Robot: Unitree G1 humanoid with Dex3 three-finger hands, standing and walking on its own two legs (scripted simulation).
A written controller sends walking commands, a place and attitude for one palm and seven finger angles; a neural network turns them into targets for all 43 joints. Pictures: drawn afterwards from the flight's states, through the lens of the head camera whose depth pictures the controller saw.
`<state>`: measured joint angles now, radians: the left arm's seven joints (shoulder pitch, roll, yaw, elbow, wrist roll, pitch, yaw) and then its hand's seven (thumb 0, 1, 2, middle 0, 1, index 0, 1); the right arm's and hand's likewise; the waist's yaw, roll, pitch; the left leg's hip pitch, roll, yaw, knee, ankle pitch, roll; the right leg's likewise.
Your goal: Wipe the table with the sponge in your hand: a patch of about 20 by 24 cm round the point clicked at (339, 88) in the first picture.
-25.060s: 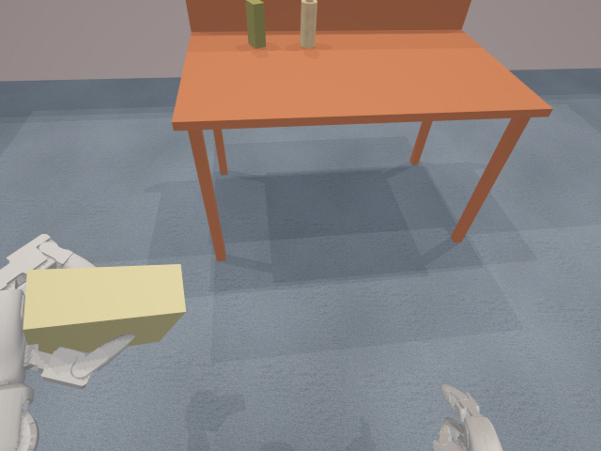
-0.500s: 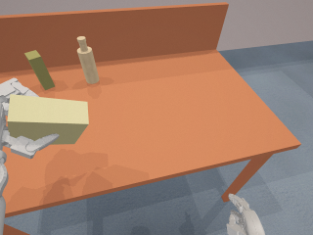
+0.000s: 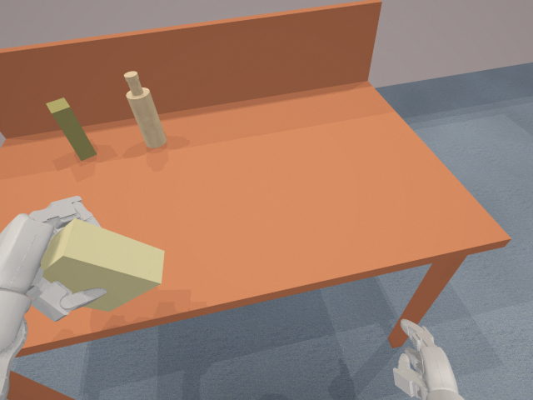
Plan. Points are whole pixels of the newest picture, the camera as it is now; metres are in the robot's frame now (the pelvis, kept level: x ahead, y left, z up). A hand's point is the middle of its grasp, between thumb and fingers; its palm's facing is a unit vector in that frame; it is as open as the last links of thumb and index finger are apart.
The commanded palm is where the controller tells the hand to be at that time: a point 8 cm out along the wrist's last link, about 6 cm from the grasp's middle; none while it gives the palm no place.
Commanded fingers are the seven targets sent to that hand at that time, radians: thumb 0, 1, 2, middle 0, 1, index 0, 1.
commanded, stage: turn the palm down, sponge in hand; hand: left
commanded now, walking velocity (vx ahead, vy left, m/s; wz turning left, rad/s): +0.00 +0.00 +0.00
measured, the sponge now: (109, 274) +0.24 +0.25 +0.10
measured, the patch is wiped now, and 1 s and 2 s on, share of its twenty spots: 0.00 0.00 0.00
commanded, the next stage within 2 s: move the sponge above the wiping area in 1.54 s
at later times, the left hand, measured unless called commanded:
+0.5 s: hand (64, 262) +0.23 +0.29 +0.14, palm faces +0.19 -0.33 -0.92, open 9.5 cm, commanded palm +0.21 +0.30 +0.18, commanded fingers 0.00 0.10 1.30 -1.20 -1.60 -1.20 -1.60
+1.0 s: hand (37, 268) +0.23 +0.33 +0.12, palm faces +0.05 -0.12 -0.99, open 9.5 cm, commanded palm +0.20 +0.33 +0.18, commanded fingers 0.00 0.10 1.30 -1.20 -1.60 -1.20 -1.60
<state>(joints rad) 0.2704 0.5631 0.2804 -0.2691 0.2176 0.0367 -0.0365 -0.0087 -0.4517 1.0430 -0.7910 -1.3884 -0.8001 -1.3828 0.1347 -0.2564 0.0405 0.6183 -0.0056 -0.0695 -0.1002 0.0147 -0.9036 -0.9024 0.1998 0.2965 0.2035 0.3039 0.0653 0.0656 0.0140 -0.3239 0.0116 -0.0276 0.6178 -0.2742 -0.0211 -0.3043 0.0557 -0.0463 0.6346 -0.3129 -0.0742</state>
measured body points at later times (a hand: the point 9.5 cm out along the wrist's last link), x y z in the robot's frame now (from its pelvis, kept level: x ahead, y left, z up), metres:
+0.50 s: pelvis +0.02 +0.02 +0.00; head +0.01 -0.02 +0.45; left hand +0.22 +0.30 +0.19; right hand +0.22 -0.21 -0.08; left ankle +0.04 +0.14 -0.72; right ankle +0.02 -0.07 -0.72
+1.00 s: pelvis +0.00 +0.05 +0.02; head +0.00 +0.01 +0.46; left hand +0.22 +0.34 +0.18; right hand +0.25 -0.15 -0.06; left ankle +0.04 +0.14 -0.72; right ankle +0.02 -0.07 -0.72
